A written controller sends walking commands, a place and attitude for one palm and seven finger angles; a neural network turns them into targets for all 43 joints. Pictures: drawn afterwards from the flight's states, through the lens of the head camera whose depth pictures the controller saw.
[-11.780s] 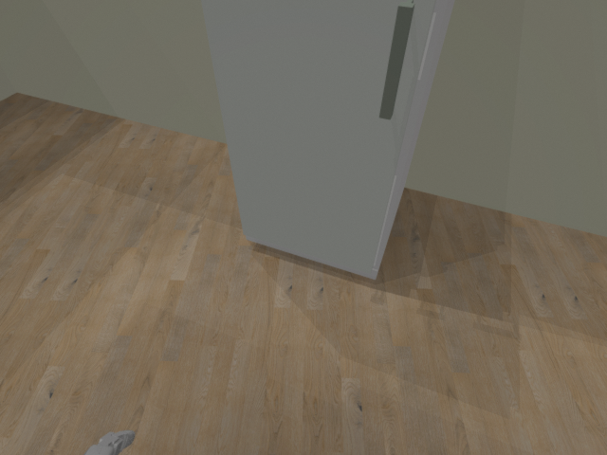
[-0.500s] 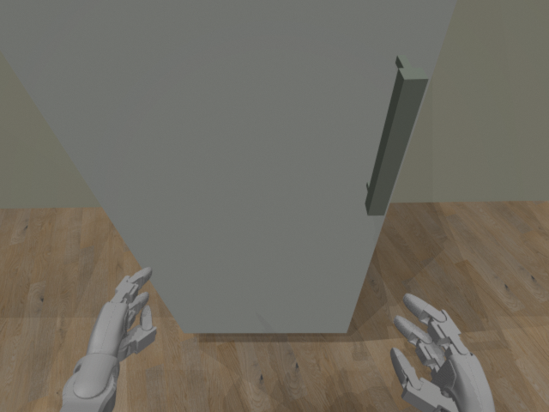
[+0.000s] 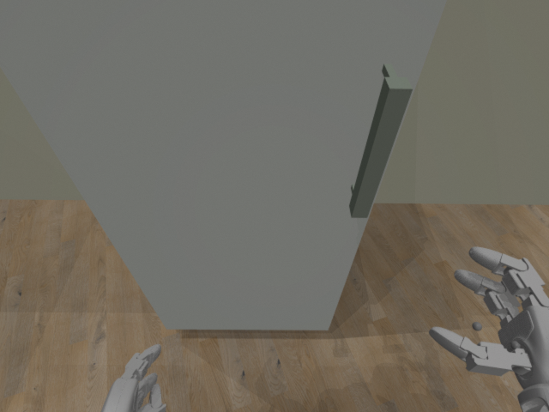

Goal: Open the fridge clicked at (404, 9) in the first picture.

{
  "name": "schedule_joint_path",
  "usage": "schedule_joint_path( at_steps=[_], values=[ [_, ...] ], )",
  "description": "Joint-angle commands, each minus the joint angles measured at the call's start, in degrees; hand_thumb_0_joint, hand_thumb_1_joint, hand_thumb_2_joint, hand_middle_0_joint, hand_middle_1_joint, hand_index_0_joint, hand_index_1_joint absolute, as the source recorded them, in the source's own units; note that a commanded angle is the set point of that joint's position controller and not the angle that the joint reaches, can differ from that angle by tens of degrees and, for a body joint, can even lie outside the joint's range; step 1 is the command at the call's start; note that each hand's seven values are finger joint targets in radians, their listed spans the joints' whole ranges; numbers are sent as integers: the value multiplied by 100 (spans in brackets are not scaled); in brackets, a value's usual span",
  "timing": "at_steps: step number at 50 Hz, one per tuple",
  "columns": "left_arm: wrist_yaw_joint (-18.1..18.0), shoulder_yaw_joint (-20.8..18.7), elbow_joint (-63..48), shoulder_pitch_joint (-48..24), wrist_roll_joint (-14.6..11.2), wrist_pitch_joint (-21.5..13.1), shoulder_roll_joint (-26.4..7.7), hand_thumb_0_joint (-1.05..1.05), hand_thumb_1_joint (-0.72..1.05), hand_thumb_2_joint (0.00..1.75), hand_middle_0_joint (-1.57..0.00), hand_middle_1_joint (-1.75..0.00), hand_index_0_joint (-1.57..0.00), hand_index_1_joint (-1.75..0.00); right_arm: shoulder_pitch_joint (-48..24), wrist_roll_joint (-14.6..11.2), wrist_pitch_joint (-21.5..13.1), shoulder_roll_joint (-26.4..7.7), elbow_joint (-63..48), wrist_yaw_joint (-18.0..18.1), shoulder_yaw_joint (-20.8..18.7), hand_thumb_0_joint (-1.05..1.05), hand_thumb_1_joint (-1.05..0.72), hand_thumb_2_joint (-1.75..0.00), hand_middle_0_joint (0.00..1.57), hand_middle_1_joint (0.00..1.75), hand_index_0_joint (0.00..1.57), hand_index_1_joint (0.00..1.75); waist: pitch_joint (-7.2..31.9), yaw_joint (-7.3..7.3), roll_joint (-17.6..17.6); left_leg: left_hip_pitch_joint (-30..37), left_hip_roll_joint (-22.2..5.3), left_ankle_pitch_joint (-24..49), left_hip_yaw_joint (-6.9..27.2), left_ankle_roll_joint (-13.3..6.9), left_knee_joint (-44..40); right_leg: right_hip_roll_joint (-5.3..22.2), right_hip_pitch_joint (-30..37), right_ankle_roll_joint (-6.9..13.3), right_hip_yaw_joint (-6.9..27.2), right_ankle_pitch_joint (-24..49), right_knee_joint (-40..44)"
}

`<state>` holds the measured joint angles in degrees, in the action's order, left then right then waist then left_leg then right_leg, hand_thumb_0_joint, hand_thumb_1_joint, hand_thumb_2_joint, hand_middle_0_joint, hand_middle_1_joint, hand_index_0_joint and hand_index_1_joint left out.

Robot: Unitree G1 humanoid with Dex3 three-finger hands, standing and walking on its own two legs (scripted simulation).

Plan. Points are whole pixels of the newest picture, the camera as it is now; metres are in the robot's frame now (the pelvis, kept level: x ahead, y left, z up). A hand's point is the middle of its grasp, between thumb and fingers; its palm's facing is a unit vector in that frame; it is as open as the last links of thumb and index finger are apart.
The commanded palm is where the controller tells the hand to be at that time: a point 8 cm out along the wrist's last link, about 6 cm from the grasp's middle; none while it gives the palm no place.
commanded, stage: raise the hand to about handle height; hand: right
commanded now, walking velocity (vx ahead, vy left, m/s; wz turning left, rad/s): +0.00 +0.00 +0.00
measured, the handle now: (371, 149) +0.46 -0.11 +0.16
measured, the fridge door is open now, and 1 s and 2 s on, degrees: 0 0 0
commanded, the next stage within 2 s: move the hooked fingers beside the handle in 1.18 s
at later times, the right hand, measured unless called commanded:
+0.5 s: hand (529, 278) +0.26 -0.26 +0.15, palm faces +0.04 +0.99 -0.10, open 13.9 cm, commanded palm +0.23 -0.31 +0.17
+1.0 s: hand (544, 240) +0.28 -0.27 +0.19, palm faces +0.05 +1.00 -0.08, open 14.0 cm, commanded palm +0.25 -0.31 +0.19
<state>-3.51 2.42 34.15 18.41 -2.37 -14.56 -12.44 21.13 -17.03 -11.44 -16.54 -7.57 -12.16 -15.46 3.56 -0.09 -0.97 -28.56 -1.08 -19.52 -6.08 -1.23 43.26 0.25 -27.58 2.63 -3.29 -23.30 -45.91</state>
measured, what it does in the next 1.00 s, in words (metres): stands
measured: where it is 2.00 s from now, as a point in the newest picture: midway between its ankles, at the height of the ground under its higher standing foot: outside the picture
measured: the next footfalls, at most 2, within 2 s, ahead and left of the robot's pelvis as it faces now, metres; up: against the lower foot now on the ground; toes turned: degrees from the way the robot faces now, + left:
none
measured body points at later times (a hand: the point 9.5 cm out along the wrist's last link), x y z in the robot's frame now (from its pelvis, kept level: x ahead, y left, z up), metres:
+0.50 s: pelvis +0.01 +0.00 +0.02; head +0.00 +0.01 +0.47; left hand +0.22 +0.21 -0.03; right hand +0.25 -0.32 +0.15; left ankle +0.03 +0.11 -0.71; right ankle +0.00 -0.09 -0.71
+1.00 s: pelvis +0.01 +0.01 +0.03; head +0.00 +0.02 +0.48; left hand +0.19 +0.25 -0.04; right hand +0.27 -0.32 +0.19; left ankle +0.03 +0.11 -0.71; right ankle +0.00 -0.09 -0.71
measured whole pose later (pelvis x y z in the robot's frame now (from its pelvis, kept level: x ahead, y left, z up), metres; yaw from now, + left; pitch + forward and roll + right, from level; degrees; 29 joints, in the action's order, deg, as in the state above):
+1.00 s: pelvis +0.01 +0.01 +0.03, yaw +0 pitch -1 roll +1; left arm -5.5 3.5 35.1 14.2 -3.8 -15.3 -15.8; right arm -2.2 -20.1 2.1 -25.9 6.9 -27.4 -27.5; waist 1.4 -2.1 -1.7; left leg -14.0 0.0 -15.0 -6.2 -1.8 29.9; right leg 0.3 -12.9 1.8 -2.9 -18.3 -32.2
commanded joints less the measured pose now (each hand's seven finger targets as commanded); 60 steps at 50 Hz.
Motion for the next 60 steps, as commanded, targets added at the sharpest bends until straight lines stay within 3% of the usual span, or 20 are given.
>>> schedule_joint_path(
  at_steps=[1,5,8,11,16,19,22,26,28,30,32,35,38,40,42,46,51,54,58,60],
  values=[
    [-48,-286,-891,-782,-47,-601,-959,0,90,90,-20,-30,-20,-30,-1094,57,-540,-566,-822,-352,170,0,20,-43,28,100,28,100,381,130,-277,341,80,254,210,-7,-702,105,289,-178,589,823,975],
    [-230,-321,-851,-791,-145,-742,-1094,0,90,90,-20,-30,-20,-30,-1537,-76,-150,-1244,-538,-823,-334,0,29,-39,29,107,29,107,653,-14,-132,760,22,54,307,8,-1006,64,513,-116,646,624,1174],
    [-286,-272,-837,-872,-111,-766,-1052,0,90,90,-20,-30,-20,-30,-1946,-209,-21,-1762,-820,-805,-977,0,36,-36,29,111,29,111,1014,-192,-418,1240,22,697,245,-24,-1005,53,922,-134,663,1257,1314],
    [-264,-217,-809,-906,-64,-786,-995,0,90,90,-20,-30,-20,-30,-2035,-401,-44,-1929,-852,-693,-1387,0,43,-33,29,115,29,115,1021,-337,-461,1538,80,1349,171,-65,-1021,66,1178,-221,676,1936,1412],
    [-231,-162,-705,-924,-129,-708,-1037,0,90,90,-20,-30,-20,-30,-2344,-404,423,-1483,83,-980,-956,0,50,-30,30,120,30,120,201,-215,-494,1309,105,1465,159,-60,-1253,79,1224,-223,606,1857,1603],
    [-273,-145,-764,-929,-173,-618,-1087,0,90,90,-20,-30,-20,-30,-2723,-309,925,-1616,411,-1246,-838,0,50,-30,30,120,30,120,136,-157,-241,1289,79,1250,204,-15,-1380,63,1139,-156,609,1521,1687],
    [-298,-117,-858,-1023,-177,-521,-1090,0,90,90,-20,-30,-20,-30,-3260,-267,1121,-2057,243,-1382,-1109,0,50,-30,30,120,30,120,459,-174,-94,1490,74,1157,270,-8,-1489,37,1286,-101,630,1470,1723],
    [-320,-34,-881,-1164,-107,-503,-974,0,90,90,-20,-30,-20,-30,-3937,-393,846,-2776,-398,-1324,-1781,0,50,-30,30,120,30,120,1120,-278,-430,1903,98,1438,321,-38,-1552,18,1774,-114,637,1855,1715],
    [-333,-6,-842,-1173,-104,-520,-929,0,90,90,-20,-30,-20,-30,-4065,-451,718,-2788,-323,-1298,-1900,0,50,-30,30,120,30,120,1179,-279,-700,1985,89,1599,300,-58,-1593,6,1899,-136,637,1986,1783],
    [-343,2,-731,-1131,-131,-511,-948,0,90,90,-20,-30,-20,-30,-4061,-467,746,-2643,192,-1362,-1801,0,50,-30,30,120,30,120,809,-218,-614,1836,99,1568,250,-57,-1662,26,1845,-150,648,1908,1871],
    [-343,3,-633,-1109,-179,-439,-1004,0,90,90,-20,-30,-20,-30,-4058,-440,992,-2545,909,-1488,-1657,0,50,-30,30,120,30,120,346,-167,-423,1690,71,1396,295,-48,-1794,37,1583,-127,606,1644,1933],
    [-346,-35,-647,-1074,-225,-375,-1126,0,90,90,-20,-30,-20,-30,-4066,-363,1447,-2437,1650,-1750,-1365,0,50,-30,30,120,30,120,88,-129,-209,1503,8,1166,347,-36,-1808,35,1350,-106,633,1425,1953],
    [-274,-91,-819,-1149,-250,-309,-1157,0,90,90,-20,-30,-20,-30,-3976,-370,1662,-2332,1416,-1959,-1197,0,50,-30,30,120,30,120,554,-175,-92,1683,-76,1520,472,-14,-1672,27,1410,-96,567,1706,1744],
    [-229,-98,-972,-1225,-221,-336,-1110,0,90,90,-20,-30,-20,-30,-4198,-399,1500,-2628,653,-1923,-1444,0,50,-30,30,120,30,120,1134,-250,-319,1904,-41,1675,431,-28,-1580,-8,1684,-87,598,1947,1700],
    [-196,-93,-998,-1240,-166,-364,-1050,0,90,90,-20,-30,-20,-30,-4130,-472,1221,-2907,135,-1772,-1800,0,50,-30,30,120,30,120,1404,-307,-213,2096,-25,1792,476,-23,-1575,8,1741,-74,569,2096,1655],
    [-203,-109,-888,-1148,-111,-433,-1016,0,90,90,-20,-30,-20,-30,-3770,-526,838,-3273,50,-1354,-2453,0,50,-30,30,120,30,120,1240,-439,-378,2164,29,1821,362,-43,-1624,29,1743,-98,528,2188,1777],
    [-270,-120,-766,-1090,-205,-359,-1047,0,90,90,-20,-30,-20,-30,-3948,-308,1263,-2523,885,-1338,-1652,0,50,-30,30,120,30,120,124,-217,-787,1507,-20,1271,387,-53,-1816,73,1561,-127,472,1582,1958],
    [-322,-121,-850,-1093,-240,-364,-1088,0,90,90,-20,-30,-20,-30,-4284,-213,1446,-2385,677,-1477,-1247,0,50,-30,30,120,30,120,364,-121,-615,1536,-1,1158,343,-24,-1792,57,1686,-83,562,1494,1984],
    [-319,-117,-895,-1124,-191,-385,-1057,0,90,90,-20,-30,-20,-30,-4181,-332,1252,-2710,341,-1576,-1629,0,50,-30,30,120,30,120,1014,-192,-56,1883,27,1476,378,10,-1719,43,1847,-44,588,1789,1850],
    [-311,-93,-870,-1158,-175,-411,-1034,0,90,90,-20,-30,-20,-30,-4097,-421,1090,-2812,325,-1571,-1851,0,50,-30,30,120,30,120,1069,-248,-185,1954,39,1618,338,-6,-1678,26,1871,-72,597,1915,1852]
  ],
)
